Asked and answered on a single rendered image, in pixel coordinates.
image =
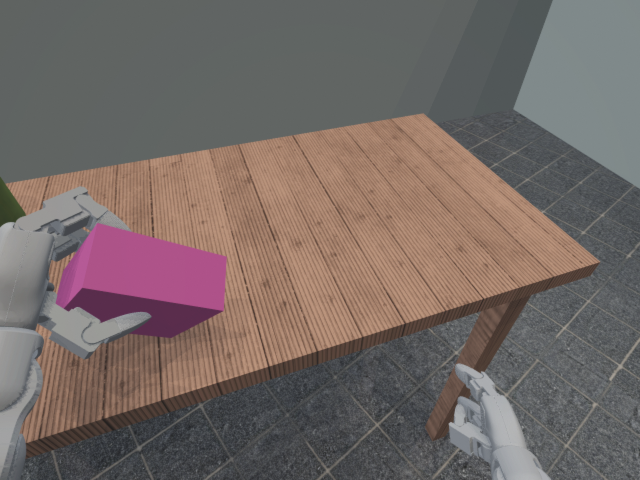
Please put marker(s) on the sponge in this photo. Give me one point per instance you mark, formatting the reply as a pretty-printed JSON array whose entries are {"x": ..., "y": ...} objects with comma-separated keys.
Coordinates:
[{"x": 117, "y": 272}]

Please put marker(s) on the robot right forearm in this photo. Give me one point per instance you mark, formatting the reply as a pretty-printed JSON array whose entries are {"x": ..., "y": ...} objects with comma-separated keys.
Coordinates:
[{"x": 515, "y": 463}]

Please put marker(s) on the robot right hand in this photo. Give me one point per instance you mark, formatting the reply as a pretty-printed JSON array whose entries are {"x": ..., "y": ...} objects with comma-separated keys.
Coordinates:
[{"x": 495, "y": 424}]

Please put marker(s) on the robot left hand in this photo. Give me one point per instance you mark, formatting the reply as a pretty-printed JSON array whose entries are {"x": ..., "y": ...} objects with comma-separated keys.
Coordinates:
[{"x": 27, "y": 247}]

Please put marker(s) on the table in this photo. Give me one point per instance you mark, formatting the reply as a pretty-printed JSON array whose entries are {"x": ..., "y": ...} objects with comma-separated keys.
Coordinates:
[{"x": 336, "y": 241}]

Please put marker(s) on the robot left forearm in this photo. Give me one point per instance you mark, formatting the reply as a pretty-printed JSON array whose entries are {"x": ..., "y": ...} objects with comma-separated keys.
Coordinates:
[{"x": 21, "y": 381}]

